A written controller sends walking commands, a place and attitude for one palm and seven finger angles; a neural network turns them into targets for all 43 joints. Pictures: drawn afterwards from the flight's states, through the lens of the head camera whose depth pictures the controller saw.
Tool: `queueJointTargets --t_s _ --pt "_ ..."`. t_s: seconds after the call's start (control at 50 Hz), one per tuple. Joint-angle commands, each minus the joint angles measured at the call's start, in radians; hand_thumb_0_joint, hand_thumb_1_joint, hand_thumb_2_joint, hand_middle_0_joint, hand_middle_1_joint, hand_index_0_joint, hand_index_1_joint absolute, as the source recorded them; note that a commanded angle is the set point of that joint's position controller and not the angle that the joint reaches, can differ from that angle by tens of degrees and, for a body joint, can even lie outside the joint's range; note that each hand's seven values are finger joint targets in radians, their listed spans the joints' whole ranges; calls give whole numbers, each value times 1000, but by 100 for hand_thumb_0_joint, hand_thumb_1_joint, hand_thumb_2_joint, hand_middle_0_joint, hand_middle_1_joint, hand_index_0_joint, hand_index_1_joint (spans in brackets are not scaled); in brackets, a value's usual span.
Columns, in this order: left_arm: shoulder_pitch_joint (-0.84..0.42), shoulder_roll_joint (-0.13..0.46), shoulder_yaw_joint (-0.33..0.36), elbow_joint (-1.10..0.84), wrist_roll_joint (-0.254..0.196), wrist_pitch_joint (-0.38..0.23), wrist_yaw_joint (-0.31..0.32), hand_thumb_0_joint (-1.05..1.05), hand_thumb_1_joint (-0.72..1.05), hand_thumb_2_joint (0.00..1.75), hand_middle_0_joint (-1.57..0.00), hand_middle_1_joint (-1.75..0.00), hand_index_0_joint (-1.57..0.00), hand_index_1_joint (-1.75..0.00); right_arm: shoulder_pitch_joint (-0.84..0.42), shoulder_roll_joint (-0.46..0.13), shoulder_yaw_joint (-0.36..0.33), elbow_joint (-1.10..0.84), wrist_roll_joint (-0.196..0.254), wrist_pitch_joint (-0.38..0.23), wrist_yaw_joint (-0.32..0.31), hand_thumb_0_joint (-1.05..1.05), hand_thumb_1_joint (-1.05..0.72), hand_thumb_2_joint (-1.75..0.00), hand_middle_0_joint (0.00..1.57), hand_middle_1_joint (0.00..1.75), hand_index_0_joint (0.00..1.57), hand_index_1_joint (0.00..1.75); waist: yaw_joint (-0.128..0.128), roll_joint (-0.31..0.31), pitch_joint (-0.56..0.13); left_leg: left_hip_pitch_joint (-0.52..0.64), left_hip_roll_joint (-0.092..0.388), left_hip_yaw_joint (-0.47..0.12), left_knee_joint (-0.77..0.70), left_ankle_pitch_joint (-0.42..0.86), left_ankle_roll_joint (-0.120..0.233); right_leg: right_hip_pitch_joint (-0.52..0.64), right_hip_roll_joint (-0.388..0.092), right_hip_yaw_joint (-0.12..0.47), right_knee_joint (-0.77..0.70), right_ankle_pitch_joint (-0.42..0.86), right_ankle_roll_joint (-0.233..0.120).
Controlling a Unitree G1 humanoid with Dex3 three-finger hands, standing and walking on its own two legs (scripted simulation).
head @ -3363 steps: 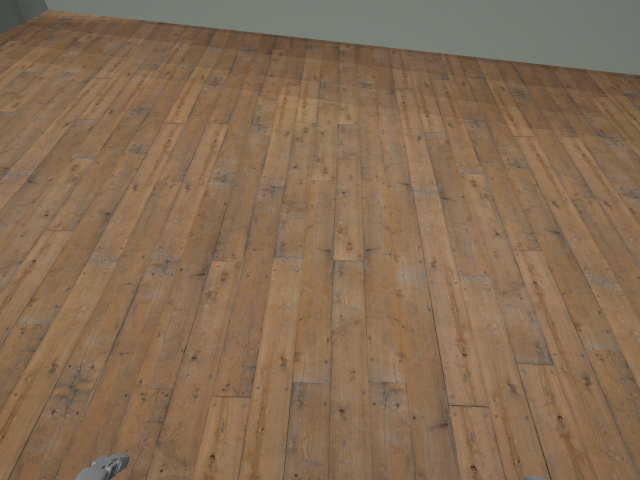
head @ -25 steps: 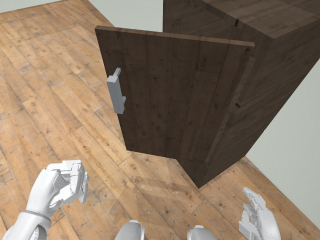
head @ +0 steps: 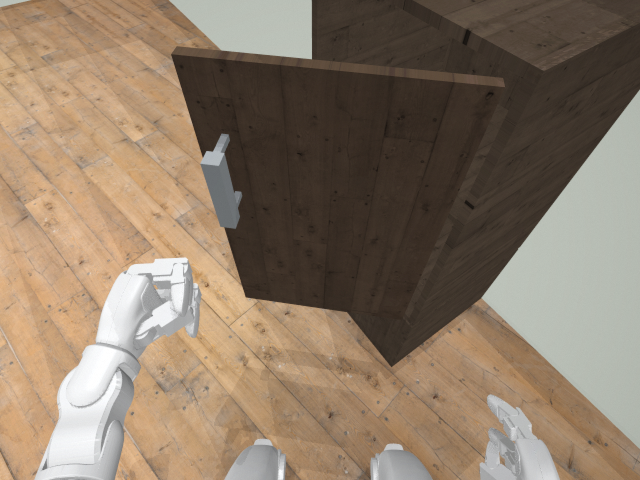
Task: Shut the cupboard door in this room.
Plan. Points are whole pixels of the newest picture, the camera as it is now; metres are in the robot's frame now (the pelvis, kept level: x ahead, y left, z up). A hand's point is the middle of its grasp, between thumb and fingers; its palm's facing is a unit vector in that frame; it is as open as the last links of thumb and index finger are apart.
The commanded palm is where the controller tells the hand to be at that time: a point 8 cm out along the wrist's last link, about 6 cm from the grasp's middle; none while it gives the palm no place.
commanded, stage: bring the fist close to the handle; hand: left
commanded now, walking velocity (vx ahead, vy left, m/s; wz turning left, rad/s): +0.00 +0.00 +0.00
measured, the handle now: (226, 182) +0.50 +0.15 +0.07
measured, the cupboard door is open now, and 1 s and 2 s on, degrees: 46 46 31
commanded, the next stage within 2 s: push the door shut along its arc in 0.90 s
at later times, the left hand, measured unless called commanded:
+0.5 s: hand (227, 239) +0.40 +0.13 +0.06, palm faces -0.16 -0.99 -0.03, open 3.1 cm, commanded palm +0.39 +0.19 +0.07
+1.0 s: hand (228, 243) +0.39 +0.13 +0.07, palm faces -0.14 -0.99 -0.04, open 3.1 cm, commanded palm +0.38 +0.18 +0.07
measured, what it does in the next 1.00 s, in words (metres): stands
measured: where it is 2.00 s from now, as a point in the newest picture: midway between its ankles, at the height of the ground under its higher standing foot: outside the picture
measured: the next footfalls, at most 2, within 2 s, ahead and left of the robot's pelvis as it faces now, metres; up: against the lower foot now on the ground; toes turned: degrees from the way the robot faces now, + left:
none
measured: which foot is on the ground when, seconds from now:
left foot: down 0.00-1.00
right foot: down 0.00-1.00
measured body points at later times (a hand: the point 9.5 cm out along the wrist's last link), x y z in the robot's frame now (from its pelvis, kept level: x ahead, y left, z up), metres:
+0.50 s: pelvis +0.01 +0.00 +0.00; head +0.09 +0.00 +0.45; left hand +0.40 +0.19 +0.07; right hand +0.13 -0.26 -0.10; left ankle +0.03 +0.12 -0.65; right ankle +0.03 -0.15 -0.65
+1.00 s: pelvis +0.00 -0.01 +0.01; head +0.08 -0.02 +0.45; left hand +0.39 +0.18 +0.07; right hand +0.12 -0.27 -0.10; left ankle +0.03 +0.12 -0.65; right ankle +0.03 -0.15 -0.65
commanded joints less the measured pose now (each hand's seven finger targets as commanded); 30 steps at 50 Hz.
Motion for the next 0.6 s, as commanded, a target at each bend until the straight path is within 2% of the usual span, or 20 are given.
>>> queueJointTargets --t_s 0.0,0.02,0.04,0.08,0.12,0.14,0.2,0.22,0.24,0.26,0.3,0.36,0.38,0.42,0.46,0.48,0.52,0.56,0.58 --pt "-299 120 48 -166 -3 -80 14 0 90 90 -130 -150 -130 -150 -31 -130 -60 -124 2 -46 -11 0 -90 -90 20 30 20 30 -15 10 -265 187 -21 9 -200 190 26 117 40 -37 -157 155 -52" --pt "-301 145 71 -150 -1 -80 17 0 90 90 -130 -150 -130 -150 -22 -137 -61 -119 0 -42 -11 0 -90 -90 20 30 20 30 -10 -8 -272 188 -17 3 -202 207 24 127 41 -40 -151 167 -54" --pt "-323 118 45 -155 5 -83 16 0 90 90 -130 -150 -130 -150 -25 -131 -62 -119 0 -39 -9 0 -90 -90 20 30 20 30 -13 3 -303 210 -19 8 -201 238 25 136 39 -38 -147 198 -53" --pt "-347 114 44 -136 6 -79 24 0 90 90 -130 -150 -130 -150 -23 -129 -64 -112 -1 -33 -4 0 -90 -90 20 30 20 30 -9 26 -314 224 -18 8 -203 257 21 134 37 -41 -144 214 -54" --pt "-328 142 79 -80 14 -73 36 0 90 90 -130 -150 -130 -150 -13 -134 -66 -105 -4 -19 -2 0 -90 -90 20 30 20 30 0 -1 -306 215 -16 11 -202 287 20 153 39 -40 -144 246 -55" --pt "-373 113 48 -68 21 -73 38 0 90 90 -130 -150 -130 -150 -13 -129 -62 -103 -3 -11 2 0 -90 -90 20 30 20 30 -15 -7 -301 215 -17 14 -203 283 21 146 38 -41 -147 249 -52" --pt "-456 133 70 5 27 -73 50 0 90 90 -130 -150 -130 -150 -9 -133 -63 -91 -3 8 5 0 -90 -90 20 30 20 30 -20 -30 -280 188 -16 18 -203 252 20 143 37 -38 -153 228 -52" --pt "-493 158 88 20 32 -78 52 0 90 90 -130 -150 -130 -150 -7 -137 -63 -83 -7 14 3 0 -90 -90 20 30 20 30 -19 -19 -284 187 -17 19 -196 257 22 142 37 -32 -152 233 -53" --pt "-525 154 85 21 35 -84 52 0 90 90 -130 -150 -130 -150 -3 -132 -64 -84 -6 19 4 0 -90 -90 20 30 20 30 -21 -22 -306 202 -16 21 -196 281 22 155 36 -31 -148 260 -54" --pt "-538 131 67 14 34 -92 50 0 90 90 -130 -150 -130 -150 -7 -129 -65 -87 -6 21 7 0 -90 -90 20 30 20 30 -17 7 -329 224 -16 22 -199 291 19 152 36 -32 -147 262 -55" --pt "-600 112 39 20 38 -101 52 0 90 90 -130 -150 -130 -150 -1 -127 -66 -77 -5 24 9 0 -90 -90 20 30 20 30 -29 28 -348 257 -12 17 -195 318 16 137 36 -34 -142 279 -56" --pt "-638 110 43 104 45 -99 58 0 90 90 -130 -150 -130 -150 18 -131 -69 -59 -7 38 12 0 -90 -90 20 30 20 30 -40 -18 -350 243 -10 16 -189 327 17 137 38 -34 -143 296 -53" --pt "-667 100 36 148 48 -95 60 0 90 90 -130 -150 -130 -150 20 -130 -68 -53 -6 44 14 0 -90 -90 20 30 20 30 -46 -23 -319 222 -13 19 -189 307 17 132 38 -33 -149 287 -52" --pt "-738 150 71 190 61 -99 67 0 90 90 -130 -150 -130 -150 30 -136 -69 -38 -9 55 12 0 -90 -90 20 30 20 30 -46 -6 -319 215 -13 20 -184 295 19 122 38 -27 -147 277 -55" --pt "-768 134 66 202 65 -107 71 0 90 90 -130 -150 -130 -150 36 -130 -71 -40 -11 65 18 0 -90 -90 20 30 20 30 -43 -11 -370 231 -15 24 -183 332 19 149 36 -25 -142 318 -54" --pt "-786 139 71 203 66 -115 74 0 90 90 -130 -150 -130 -150 38 -129 -73 -38 -12 68 20 0 -90 -90 20 30 20 30 -40 7 -390 244 -14 26 -180 350 17 154 35 -23 -139 333 -55" --pt "-677 162 114 220 61 -119 75 0 90 90 -130 -150 -130 -150 49 -131 -77 -53 -17 77 27 0 -90 -90 20 30 20 30 -5 3 -435 258 -17 30 -183 415 16 209 38 -22 -133 392 -58" --pt "-645 131 90 198 59 -124 69 0 90 90 -130 -150 -130 -150 46 -121 -77 -63 -14 87 35 0 -90 -90 20 30 20 30 -7 -7 -435 254 -18 42 -187 439 17 235 37 -21 -136 433 -54" --pt "-637 142 99 202 58 -125 70 0 90 90 -130 -150 -130 -150 47 -124 -78 -63 -12 93 37 0 -90 -90 20 30 20 30 -10 -25 -416 241 -16 43 -191 421 16 232 38 -22 -140 422 -52"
